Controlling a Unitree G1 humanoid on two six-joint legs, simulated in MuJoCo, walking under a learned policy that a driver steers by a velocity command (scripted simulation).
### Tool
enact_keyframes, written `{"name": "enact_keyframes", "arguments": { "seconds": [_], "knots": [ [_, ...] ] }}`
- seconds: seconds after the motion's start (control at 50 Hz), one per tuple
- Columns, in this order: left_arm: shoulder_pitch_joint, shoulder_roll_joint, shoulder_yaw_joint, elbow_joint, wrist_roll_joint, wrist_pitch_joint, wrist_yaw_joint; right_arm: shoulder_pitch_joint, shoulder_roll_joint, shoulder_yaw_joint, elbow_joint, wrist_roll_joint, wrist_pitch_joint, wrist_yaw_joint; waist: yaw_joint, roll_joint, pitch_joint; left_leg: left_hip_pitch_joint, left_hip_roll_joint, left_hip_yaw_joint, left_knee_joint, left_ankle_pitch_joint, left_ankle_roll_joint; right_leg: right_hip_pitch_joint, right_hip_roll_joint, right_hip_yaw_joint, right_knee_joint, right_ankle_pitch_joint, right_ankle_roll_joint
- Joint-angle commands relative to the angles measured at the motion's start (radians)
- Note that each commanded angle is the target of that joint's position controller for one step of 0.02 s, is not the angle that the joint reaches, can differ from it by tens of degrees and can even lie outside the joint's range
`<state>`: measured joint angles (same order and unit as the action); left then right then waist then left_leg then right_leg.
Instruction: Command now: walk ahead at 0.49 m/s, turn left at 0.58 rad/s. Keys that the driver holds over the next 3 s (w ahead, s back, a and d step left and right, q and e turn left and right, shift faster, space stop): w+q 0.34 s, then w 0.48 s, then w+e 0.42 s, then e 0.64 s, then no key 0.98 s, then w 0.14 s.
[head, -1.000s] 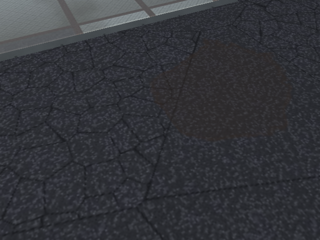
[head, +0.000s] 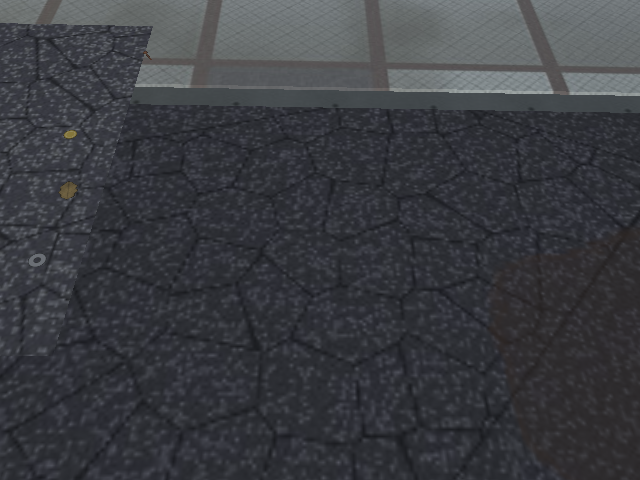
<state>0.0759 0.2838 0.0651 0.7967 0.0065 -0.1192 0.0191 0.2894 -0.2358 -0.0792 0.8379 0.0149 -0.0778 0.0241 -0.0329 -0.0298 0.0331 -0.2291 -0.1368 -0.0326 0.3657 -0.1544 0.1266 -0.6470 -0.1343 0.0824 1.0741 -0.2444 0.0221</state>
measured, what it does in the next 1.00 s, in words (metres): walks ahead, turning left: right foot, then left foot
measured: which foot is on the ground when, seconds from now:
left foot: down 0.00-0.28, up 0.30-0.76, down 0.78-1.00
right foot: up 0.00-0.26, down 0.28-0.80, up 0.82-1.00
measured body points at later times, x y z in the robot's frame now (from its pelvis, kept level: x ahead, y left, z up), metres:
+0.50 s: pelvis +0.28 -0.05 +0.00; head +0.30 -0.05 +0.45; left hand +0.27 +0.24 -0.11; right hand +0.49 -0.27 -0.10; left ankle +0.26 +0.11 -0.66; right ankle +0.31 -0.14 -0.74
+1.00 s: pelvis +0.50 +0.09 +0.00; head +0.52 +0.11 +0.45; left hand +0.53 +0.39 -0.12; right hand +0.66 -0.15 -0.10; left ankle +0.48 +0.18 -0.74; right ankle +0.59 -0.06 -0.65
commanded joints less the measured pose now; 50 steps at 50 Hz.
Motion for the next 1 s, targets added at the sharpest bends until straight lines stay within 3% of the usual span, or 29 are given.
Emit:
{"name": "enact_keyframes", "arguments": {
  "seconds": [0.02, 0.1, 0.18, 0.22, 0.26, 0.28, 0.3, 0.32, 0.34, 0.36, 0.38, 0.4, 0.44, 0.48, 0.52, 0.58, 0.64, 0.7, 0.74, 0.76, 0.78, 0.8, 0.82, 0.84, 0.86, 0.88, 0.9, 0.94, 1.0],
  "knots": [
    [-0.017, 0.064, 0.016, -0.062, 0.011, 0.009, 0.008, -0.008, -0.169, -0.037, -0.082, 0.005, -0.016, -0.026, 0.023, 0.057, -0.035, -0.020, 0.242, -0.236, -0.156, 0.235, 0.157, -0.007, 0.025, -0.028, -0.192, 0.170, 0.032],
    [-0.151, 0.041, 0.003, -0.106, -0.003, -0.004, -0.008, 0.046, -0.167, -0.035, -0.081, 0.009, -0.004, -0.033, -0.034, 0.114, -0.024, -0.006, 0.212, -0.231, -0.124, 0.117, 0.098, 0.059, 0.096, -0.044, -0.478, 0.346, 0.020],
    [-0.202, 0.074, 0.008, -0.145, -0.012, -0.023, -0.032, 0.091, -0.163, -0.033, -0.075, 0.013, 0.009, -0.038, -0.050, 0.133, -0.037, 0.106, 0.256, -0.331, -0.023, 0.104, 0.087, 0.084, 0.128, -0.020, -0.584, 0.297, -0.003],
    [-0.176, 0.096, 0.016, -0.148, -0.016, -0.035, -0.040, 0.081, -0.172, -0.036, -0.084, 0.010, 0.018, -0.045, -0.027, 0.159, -0.043, 0.145, 0.276, -0.388, 0.031, 0.129, 0.077, 0.136, 0.140, -0.018, -0.613, 0.206, -0.023],
    [-0.018, 0.134, 0.037, -0.113, -0.011, -0.046, -0.035, 0.038, -0.154, -0.029, -0.107, 0.008, 0.023, -0.046, 0.062, 0.181, -0.110, 0.123, 0.228, -0.380, 0.160, 0.256, 0.040, 0.359, 0.140, -0.037, -0.668, 0.199, -0.071],
    [0.140, 0.183, 0.052, -0.095, 0.008, -0.049, -0.028, 0.009, -0.107, -0.010, -0.133, -0.003, 0.018, -0.040, 0.137, 0.125, -0.242, 0.007, 0.175, -0.315, 0.399, 0.210, 0.003, 0.625, 0.007, 0.073, -0.626, 0.200, -0.137],
    [0.289, 0.267, 0.076, -0.070, 0.026, -0.036, -0.021, 0.140, -0.043, 0.010, -0.154, 0.017, 0.008, -0.039, 0.114, -0.153, -0.411, -0.354, 0.031, -0.175, 0.749, -0.161, -0.079, 1.031, -0.238, 0.475, -0.653, 0.063, -0.297],
    [0.292, 0.198, 0.061, -0.061, 0.000, -0.027, -0.028, 0.177, -0.106, 0.008, -0.151, 0.031, 0.004, -0.039, 0.102, -0.265, -0.411, -0.536, 0.074, -0.172, 0.926, -0.429, -0.089, 1.060, -0.320, 0.717, -0.742, -0.147, -0.325],
    [0.237, 0.116, 0.039, -0.082, -0.009, -0.016, -0.025, 0.099, -0.188, -0.013, -0.148, 0.034, 0.011, -0.039, 0.119, -0.133, -0.251, -0.599, 0.127, -0.171, 0.995, -0.351, -0.097, 0.926, -0.280, 0.584, -0.765, -0.216, -0.275],
    [0.192, 0.089, 0.028, -0.088, -0.004, -0.005, -0.024, 0.027, -0.187, -0.013, -0.161, 0.019, 0.017, -0.039, 0.112, -0.043, -0.153, -0.575, 0.163, -0.128, 0.989, -0.269, -0.101, 0.779, -0.227, 0.437, -0.781, -0.145, -0.237],
    [0.157, 0.074, 0.020, -0.078, 0.002, 0.000, -0.028, -0.016, -0.164, -0.012, -0.176, 0.004, 0.017, -0.036, 0.088, -0.016, -0.073, -0.544, 0.187, -0.118, 0.931, -0.217, -0.101, 0.641, -0.175, 0.339, -0.815, -0.048, -0.226],
    [0.141, 0.059, 0.013, -0.071, 0.009, -0.002, -0.031, -0.015, -0.144, -0.013, -0.177, 0.002, 0.019, -0.033, 0.059, -0.036, -0.046, -0.496, 0.213, -0.117, 0.883, -0.185, -0.095, 0.561, -0.133, 0.263, -0.843, 0.014, -0.214],
    [0.142, 0.064, 0.016, -0.053, 0.004, -0.009, -0.038, 0.017, -0.100, -0.004, -0.172, 0.013, 0.026, -0.027, 0.033, -0.068, -0.039, -0.437, 0.224, -0.092, 0.817, -0.170, -0.095, 0.487, -0.100, 0.174, -0.888, 0.087, -0.227],
    [0.158, 0.093, 0.025, -0.034, -0.004, -0.018, -0.041, -0.016, -0.085, 0.003, -0.188, 0.005, 0.028, -0.027, 0.029, -0.054, -0.033, -0.458, 0.234, -0.081, 0.726, -0.129, -0.102, 0.485, -0.107, 0.122, -0.917, 0.179, -0.251],
    [0.172, 0.117, 0.031, -0.022, -0.010, -0.016, -0.038, -0.070, -0.078, 0.011, -0.207, -0.006, 0.021, -0.025, 0.037, -0.036, -0.037, -0.476, 0.253, -0.060, 0.609, -0.043, -0.111, 0.512, -0.110, 0.078, -0.930, 0.251, -0.259],
    [0.197, 0.140, 0.034, -0.007, -0.021, -0.002, -0.033, -0.169, -0.061, 0.025, -0.227, -0.003, 0.006, -0.012, 0.072, -0.037, -0.025, -0.426, 0.246, -0.010, 0.410, 0.101, -0.113, 0.515, -0.077, -0.009, -0.931, 0.282, -0.229],
    [0.259, 0.163, 0.035, 0.017, -0.030, 0.013, -0.033, -0.263, -0.063, 0.029, -0.253, 0.006, -0.001, 0.001, 0.112, -0.048, -0.007, -0.374, 0.217, 0.029, 0.283, 0.140, -0.115, 0.541, -0.083, -0.033, -0.913, 0.260, -0.214],
    [0.291, 0.178, 0.036, 0.039, -0.038, 0.030, -0.033, -0.312, -0.086, 0.023, -0.281, 0.013, -0.006, 0.012, 0.112, -0.069, 0.009, -0.360, 0.197, 0.038, 0.205, 0.065, -0.086, 0.619, -0.129, -0.012, -0.874, 0.276, -0.199],
    [0.275, 0.195, 0.038, 0.046, -0.043, 0.042, -0.028, -0.252, -0.115, 0.009, -0.272, 0.007, -0.010, 0.015, 0.055, -0.079, -0.021, -0.240, 0.164, 0.065, 0.138, 0.034, -0.052, 0.640, -0.134, -0.028, -0.786, 0.424, -0.175],
    [0.270, 0.187, 0.033, 0.048, -0.045, 0.046, -0.025, -0.144, -0.147, -0.010, -0.237, -0.001, -0.009, 0.010, -0.003, -0.061, -0.087, -0.071, 0.133, 0.089, 0.098, 0.055, -0.027, 0.618, -0.096, -0.073, -0.652, 0.568, -0.151],
    [0.270, 0.153, 0.018, 0.040, -0.033, 0.044, -0.022, 0.015, -0.203, -0.036, -0.195, -0.008, -0.006, 0.000, -0.074, -0.030, -0.194, 0.179, 0.181, 0.033, 0.122, 0.082, 0.010, 0.502, -0.047, -0.121, -0.442, 0.543, -0.114],
    [0.315, 0.064, -0.014, -0.003, -0.008, 0.028, -0.024, 0.155, -0.312, -0.060, -0.182, -0.032, 0.001, -0.013, -0.087, 0.179, -0.344, 0.551, 0.449, -0.352, 0.127, 0.070, 0.138, 0.141, 0.067, -0.172, -0.048, 0.176, -0.046],
    [0.331, 0.051, -0.023, -0.002, -0.017, 0.005, -0.027, 0.180, -0.296, -0.052, -0.170, -0.014, 0.003, -0.009, -0.076, 0.303, -0.427, 0.630, 0.554, -0.684, -0.023, -0.030, 0.229, -0.073, 0.149, -0.050, 0.163, -0.332, -0.034],
    [0.270, 0.136, 0.001, -0.011, -0.047, -0.003, -0.033, 0.135, -0.227, -0.030, -0.171, -0.011, 0.001, -0.005, -0.081, 0.205, -0.296, 0.531, 0.527, -0.572, -0.040, -0.082, 0.187, -0.174, 0.089, 0.004, 0.246, -0.299, -0.047],
    [0.212, 0.138, 0.001, -0.025, -0.055, -0.001, -0.035, 0.075, -0.185, -0.017, -0.177, -0.009, -0.001, -0.004, -0.059, 0.162, -0.199, 0.400, 0.484, -0.420, -0.053, -0.058, 0.148, -0.175, 0.048, -0.014, 0.224, -0.214, -0.057],
    [0.191, 0.126, 0.002, -0.023, -0.042, 0.008, -0.033, 0.008, -0.151, -0.005, -0.179, -0.011, -0.004, 0.000, -0.024, 0.111, -0.129, 0.266, 0.438, -0.320, -0.092, -0.018, 0.124, -0.136, 0.014, -0.022, 0.164, -0.139, -0.052],
    [0.199, 0.123, 0.009, -0.018, -0.032, 0.024, -0.031, -0.040, -0.123, 0.002, -0.180, -0.015, -0.012, 0.004, 0.010, 0.125, -0.089, 0.168, 0.406, -0.248, -0.133, 0.014, 0.105, -0.079, -0.011, -0.009, 0.111, -0.084, -0.046],
    [0.239, 0.084, 0.005, -0.003, -0.035, 0.055, -0.030, -0.073, -0.124, -0.003, -0.166, -0.023, -0.031, 0.005, 0.050, 0.140, -0.064, 0.060, 0.388, -0.158, -0.201, 0.069, 0.102, -0.002, -0.013, 0.001, 0.090, -0.012, -0.029],
    [0.196, 0.070, 0.009, -0.021, -0.033, 0.069, -0.023, -0.055, -0.139, -0.012, -0.132, -0.036, -0.047, -0.008, 0.052, 0.097, -0.026, 0.057, 0.388, -0.046, -0.235, 0.174, 0.098, -0.063, 0.002, 0.043, 0.014, 0.105, -0.007]
  ]
}}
